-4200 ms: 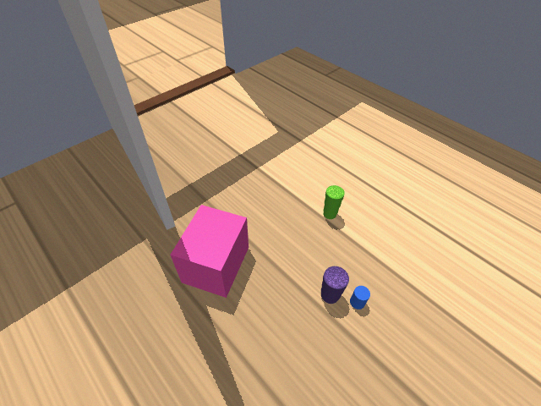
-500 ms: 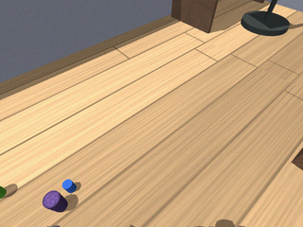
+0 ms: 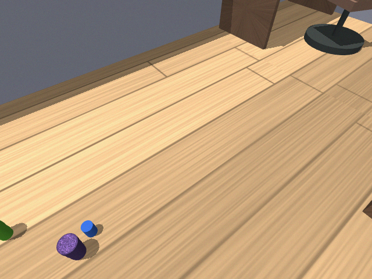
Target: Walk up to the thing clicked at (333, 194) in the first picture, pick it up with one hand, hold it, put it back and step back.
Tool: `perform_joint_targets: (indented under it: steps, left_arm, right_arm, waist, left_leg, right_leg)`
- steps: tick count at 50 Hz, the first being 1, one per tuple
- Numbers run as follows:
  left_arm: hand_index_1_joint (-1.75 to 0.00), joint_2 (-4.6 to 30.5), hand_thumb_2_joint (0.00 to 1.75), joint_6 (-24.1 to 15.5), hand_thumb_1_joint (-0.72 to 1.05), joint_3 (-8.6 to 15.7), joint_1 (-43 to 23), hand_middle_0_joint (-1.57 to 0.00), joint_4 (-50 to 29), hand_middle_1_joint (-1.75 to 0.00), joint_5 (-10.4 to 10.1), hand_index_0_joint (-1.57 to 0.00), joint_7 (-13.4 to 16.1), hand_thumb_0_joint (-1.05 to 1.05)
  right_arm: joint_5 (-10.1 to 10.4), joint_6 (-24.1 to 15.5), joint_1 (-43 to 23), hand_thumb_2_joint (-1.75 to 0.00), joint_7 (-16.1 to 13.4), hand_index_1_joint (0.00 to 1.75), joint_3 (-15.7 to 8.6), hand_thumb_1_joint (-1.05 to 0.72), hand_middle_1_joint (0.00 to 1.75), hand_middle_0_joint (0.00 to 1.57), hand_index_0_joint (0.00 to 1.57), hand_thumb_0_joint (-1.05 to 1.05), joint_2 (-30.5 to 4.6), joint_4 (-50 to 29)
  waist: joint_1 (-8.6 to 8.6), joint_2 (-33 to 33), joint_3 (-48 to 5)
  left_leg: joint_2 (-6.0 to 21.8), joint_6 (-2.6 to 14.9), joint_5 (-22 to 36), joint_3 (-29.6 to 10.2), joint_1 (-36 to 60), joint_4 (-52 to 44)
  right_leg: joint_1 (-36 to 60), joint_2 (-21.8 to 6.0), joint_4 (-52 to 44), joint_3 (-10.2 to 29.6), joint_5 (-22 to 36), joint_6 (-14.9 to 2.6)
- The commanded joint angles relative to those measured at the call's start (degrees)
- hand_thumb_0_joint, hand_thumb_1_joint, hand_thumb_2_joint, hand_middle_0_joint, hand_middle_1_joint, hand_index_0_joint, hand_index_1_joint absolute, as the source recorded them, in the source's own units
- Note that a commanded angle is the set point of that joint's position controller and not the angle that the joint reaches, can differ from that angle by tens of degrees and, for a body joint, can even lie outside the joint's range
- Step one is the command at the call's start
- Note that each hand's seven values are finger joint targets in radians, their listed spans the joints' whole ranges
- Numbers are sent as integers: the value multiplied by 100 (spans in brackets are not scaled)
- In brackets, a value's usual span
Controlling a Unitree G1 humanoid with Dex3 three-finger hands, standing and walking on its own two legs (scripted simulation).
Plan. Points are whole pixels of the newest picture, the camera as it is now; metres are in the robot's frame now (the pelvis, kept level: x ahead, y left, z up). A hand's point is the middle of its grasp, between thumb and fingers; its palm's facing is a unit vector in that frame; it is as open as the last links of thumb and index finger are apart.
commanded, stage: stand
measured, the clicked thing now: out of the picture +0.46 +0.95 -0.70
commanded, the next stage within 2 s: none
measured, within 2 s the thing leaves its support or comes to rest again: neither
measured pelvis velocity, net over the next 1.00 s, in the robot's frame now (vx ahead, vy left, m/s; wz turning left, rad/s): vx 0.01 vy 0.00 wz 0.02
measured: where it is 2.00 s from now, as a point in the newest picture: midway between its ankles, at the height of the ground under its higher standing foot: outside the picture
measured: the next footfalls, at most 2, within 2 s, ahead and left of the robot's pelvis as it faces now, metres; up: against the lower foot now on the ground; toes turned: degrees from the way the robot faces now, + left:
none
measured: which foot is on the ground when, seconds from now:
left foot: down 0.00-1.00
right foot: down 0.00-1.00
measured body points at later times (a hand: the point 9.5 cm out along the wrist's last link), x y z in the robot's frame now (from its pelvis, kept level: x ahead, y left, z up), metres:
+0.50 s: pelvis +0.00 +0.00 +0.00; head +0.00 +0.00 +0.45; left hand +0.07 +0.30 -0.13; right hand +0.07 -0.30 -0.13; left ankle +0.00 +0.13 -0.75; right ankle +0.03 -0.14 -0.75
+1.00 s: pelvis +0.01 +0.00 +0.00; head +0.02 +0.00 +0.45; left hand +0.08 +0.30 -0.13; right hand +0.08 -0.30 -0.13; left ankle +0.00 +0.13 -0.75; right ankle +0.03 -0.14 -0.75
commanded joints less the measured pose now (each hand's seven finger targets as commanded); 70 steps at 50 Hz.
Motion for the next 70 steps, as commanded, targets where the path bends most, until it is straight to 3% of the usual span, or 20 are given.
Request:
perform_joint_targets:
  steps: [1,5,11,15,19,23,29,33,38,39,41,49,53,58,62,66,70]
  left_arm:
    - [-30,1233,90,-134,90,234,-277,-20,-382,-30,-21,-20,70,0]
    - [-30,1266,90,-145,90,253,-268,-20,-399,-30,-19,-20,88,0]
    - [-30,1255,90,-119,90,240,-169,-20,-389,-30,-20,-20,83,0]
    - [-30,1208,90,-117,90,222,-139,-20,-417,-30,-21,-20,80,0]
    - [-30,1295,90,-109,90,232,-127,-20,-419,-30,-13,-20,80,0]
    - [-30,1254,90,-107,90,237,-123,-20,-456,-30,-15,-20,83,0]
    - [-30,1229,90,-98,90,210,-41,-20,-463,-30,-13,-20,73,0]
    - [-30,1246,90,-109,90,214,-67,-20,-485,-30,-10,-20,78,0]
    - [-30,1248,90,-83,90,211,-77,-20,-484,-30,-28,-20,73,0]
    - [-30,1255,90,-92,90,213,-72,-20,-494,-30,-14,-20,78,0]
    - [-30,1283,90,-90,90,220,-51,-20,-476,-30,-18,-20,79,0]
    - [-30,1231,90,-88,90,213,-39,-20,-489,-30,-15,-20,74,0]
    - [-30,1244,90,-84,90,210,-43,-20,-484,-30,-23,-20,87,0]
    - [-30,1262,90,-89,90,225,-57,-20,-496,-30,-20,-20,88,0]
    - [-30,1253,90,-80,90,221,-50,-20,-497,-30,-20,-20,93,0]
    - [-30,1254,90,-75,90,227,-70,-20,-489,-30,-23,-20,90,0]
    - [-30,1260,90,-76,90,242,-76,-20,-510,-30,-13,-20,95,0]
  right_arm:
    - [34,-143,-259,-90,-95,30,-191,-90,30,20,20,0,-1220,-332]
    - [38,-126,-235,-90,-98,30,-216,-90,30,20,20,0,-1264,-341]
    - [36,-111,-204,-90,-101,30,-187,-90,30,20,20,0,-1211,-312]
    - [37,-109,-187,-90,-100,30,-197,-90,30,20,20,0,-1262,-316]
    - [28,-99,-127,-90,-92,30,-188,-90,30,20,20,0,-1213,-307]
    - [28,-111,-127,-90,-96,30,-206,-90,30,20,20,0,-1274,-315]
    - [40,-109,-132,-90,-91,30,-195,-90,30,20,20,0,-1260,-319]
    - [40,-114,-100,-90,-100,30,-193,-90,30,20,20,0,-1264,-329]
    - [36,-106,-89,-90,-102,30,-182,-90,30,20,20,0,-1269,-325]
    - [27,-112,-96,-90,-98,30,-188,-90,30,20,20,0,-1277,-348]
    - [40,-108,-80,-90,-102,30,-174,-90,30,20,20,0,-1235,-339]
    - [44,-130,-115,-90,-113,30,-187,-90,30,20,20,0,-1296,-371]
    - [48,-100,-105,-90,-115,30,-178,-90,30,20,20,0,-1263,-361]
    - [52,-102,-103,-90,-124,30,-187,-90,30,20,20,0,-1261,-384]
    - [61,-101,-114,-90,-130,30,-186,-90,30,20,20,0,-1254,-393]
    - [45,-87,-99,-90,-121,30,-171,-90,30,20,20,0,-1245,-401]
    - [42,-89,-121,-90,-122,30,-175,-90,30,20,20,0,-1243,-423]
  waist:
    - [-4,18,-456]
    - [-29,-43,-592]
    - [5,-67,-386]
    - [22,35,-425]
    - [3,-79,-298]
    - [12,25,-437]
    - [39,10,-350]
    - [9,13,-504]
    - [23,26,-317]
    - [22,53,-444]
    - [23,-37,-359]
    - [42,67,-508]
    - [39,1,-414]
    - [21,2,-595]
    - [13,-2,-481]
    - [21,0,-298]
    - [28,5,-459]
  left_leg:
    - [596,174,124,-584,226,-428]
    - [601,209,343,-574,339,-371]
    - [570,195,51,-604,225,-447]
    - [575,212,97,-610,166,-415]
    - [537,200,-108,-606,120,-458]
    - [573,214,23,-631,161,-436]
    - [556,210,-8,-645,132,-448]
    - [569,224,320,-630,244,-375]
    - [539,209,-33,-631,67,-470]
    - [549,217,160,-611,138,-428]
    - [551,212,87,-648,116,-466]
    - [576,219,509,-636,254,-388]
    - [552,216,384,-627,206,-394]
    - [570,210,718,-604,347,-320]
    - [564,195,714,-594,350,-321]
    - [526,198,240,-613,113,-419]
    - [552,216,443,-607,251,-382]
  right_leg:
    - [-166,-543,-391,393,525,-246]
    - [-85,-582,-348,371,775,-239]
    - [-201,-557,-444,370,399,-235]
    - [-93,-577,-439,356,510,-236]
    - [-223,-580,-515,390,114,-248]
    - [-112,-585,-435,370,381,-253]
    - [-193,-565,-444,326,230,-241]
    - [-55,-602,-380,318,666,-242]
    - [-96,-584,-441,326,334,-246]
    - [-37,-603,-405,312,547,-241]
    - [-87,-588,-408,310,419,-239]
    - [26,-609,-362,269,776,-238]
    - [-15,-610,-403,268,677,-235]
    - [98,-630,-322,259,1011,-253]
    - [38,-611,-341,230,981,-249]
    - [5,-612,-470,263,594,-223]
    - [31,-621,-422,253,776,-241]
